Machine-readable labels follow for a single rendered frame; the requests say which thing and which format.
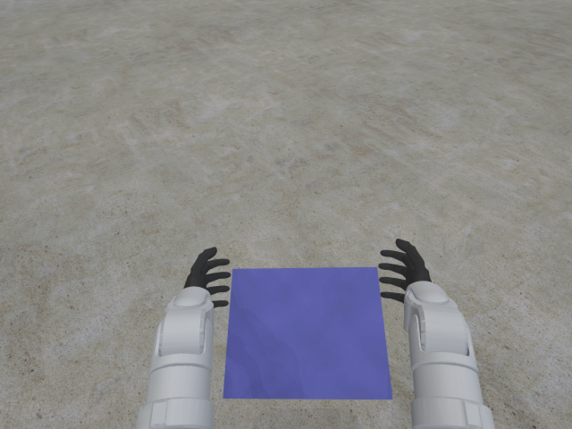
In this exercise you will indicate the right robot forearm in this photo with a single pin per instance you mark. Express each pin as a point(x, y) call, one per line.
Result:
point(442, 357)

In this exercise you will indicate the left robot forearm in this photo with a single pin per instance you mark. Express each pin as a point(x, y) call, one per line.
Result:
point(181, 365)

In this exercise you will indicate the carton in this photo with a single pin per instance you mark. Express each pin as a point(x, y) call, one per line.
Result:
point(306, 334)

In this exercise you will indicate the robot left hand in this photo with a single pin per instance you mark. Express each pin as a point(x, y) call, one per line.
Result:
point(199, 278)

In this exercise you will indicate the robot right hand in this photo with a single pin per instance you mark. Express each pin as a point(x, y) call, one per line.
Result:
point(414, 269)

